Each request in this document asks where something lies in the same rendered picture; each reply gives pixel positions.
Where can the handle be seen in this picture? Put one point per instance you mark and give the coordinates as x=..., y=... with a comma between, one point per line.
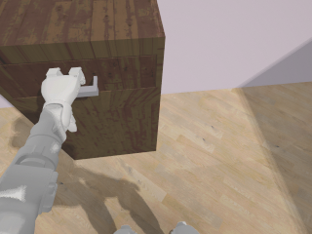
x=89, y=91

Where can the robot right shin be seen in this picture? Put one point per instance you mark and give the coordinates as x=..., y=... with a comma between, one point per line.
x=181, y=223

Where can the robot shin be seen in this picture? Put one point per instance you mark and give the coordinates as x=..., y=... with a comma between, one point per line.
x=125, y=227
x=181, y=223

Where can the robot left upper arm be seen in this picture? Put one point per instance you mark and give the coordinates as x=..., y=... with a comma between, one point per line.
x=26, y=192

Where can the drawer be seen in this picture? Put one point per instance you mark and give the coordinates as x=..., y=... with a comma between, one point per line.
x=24, y=80

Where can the robot left shin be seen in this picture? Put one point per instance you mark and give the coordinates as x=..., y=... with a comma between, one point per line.
x=125, y=227

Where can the cabinet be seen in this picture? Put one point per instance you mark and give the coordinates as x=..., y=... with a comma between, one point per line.
x=116, y=122

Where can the robot left hand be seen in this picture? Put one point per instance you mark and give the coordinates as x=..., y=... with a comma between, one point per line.
x=57, y=86

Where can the left robot forearm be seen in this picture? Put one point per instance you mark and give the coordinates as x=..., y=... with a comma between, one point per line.
x=46, y=138

